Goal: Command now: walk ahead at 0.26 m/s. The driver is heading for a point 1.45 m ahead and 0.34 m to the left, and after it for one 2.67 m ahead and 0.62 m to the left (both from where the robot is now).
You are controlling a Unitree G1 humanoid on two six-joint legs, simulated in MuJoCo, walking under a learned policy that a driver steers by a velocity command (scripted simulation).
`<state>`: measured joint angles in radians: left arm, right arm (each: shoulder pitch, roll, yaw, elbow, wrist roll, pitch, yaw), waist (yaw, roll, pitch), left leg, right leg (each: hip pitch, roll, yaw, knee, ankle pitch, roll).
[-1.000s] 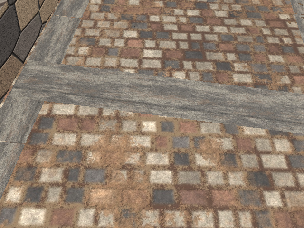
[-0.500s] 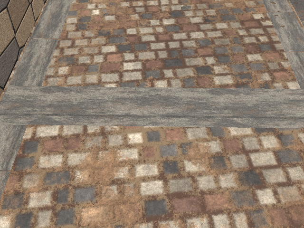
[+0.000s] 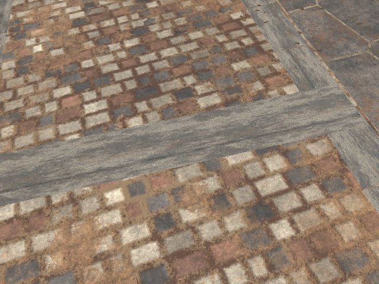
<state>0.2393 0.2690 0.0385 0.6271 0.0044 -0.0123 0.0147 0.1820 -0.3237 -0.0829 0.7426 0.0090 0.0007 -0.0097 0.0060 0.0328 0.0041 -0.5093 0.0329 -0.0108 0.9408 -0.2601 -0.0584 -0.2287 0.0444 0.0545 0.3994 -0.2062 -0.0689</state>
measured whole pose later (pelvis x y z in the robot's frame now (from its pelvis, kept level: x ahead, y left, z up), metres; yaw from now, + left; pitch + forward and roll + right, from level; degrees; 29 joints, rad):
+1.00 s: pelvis +0.46 +0.15 -0.01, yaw +21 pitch +1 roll -1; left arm 0.26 0.28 0.05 0.73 0.00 -0.09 -0.03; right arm 0.26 -0.29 -0.03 0.71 0.00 -0.08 0.00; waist 0.01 0.03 0.04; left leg -0.44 0.01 -0.06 1.14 -0.35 0.02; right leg -0.28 0.10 0.04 0.41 -0.14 -0.07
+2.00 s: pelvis +0.85 +0.25 -0.01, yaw -5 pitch +0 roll -1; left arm 0.10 0.22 0.02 0.68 0.03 -0.01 -0.01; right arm 0.19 -0.29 -0.03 0.80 0.01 0.02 -0.03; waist -0.01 0.04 0.06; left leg -0.45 0.09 -0.04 0.87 -0.40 -0.08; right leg -0.35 0.05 -0.05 0.47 -0.13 -0.08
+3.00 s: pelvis +0.94 +0.30 +0.00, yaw +12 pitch +2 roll +0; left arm 0.38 0.28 0.06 0.84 -0.03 -0.01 0.02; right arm 0.12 -0.30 -0.06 0.71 0.02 -0.08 0.00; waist 0.07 0.02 0.00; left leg -0.25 -0.01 -0.05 0.41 -0.22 -0.02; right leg -0.15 0.05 0.19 0.40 -0.27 -0.01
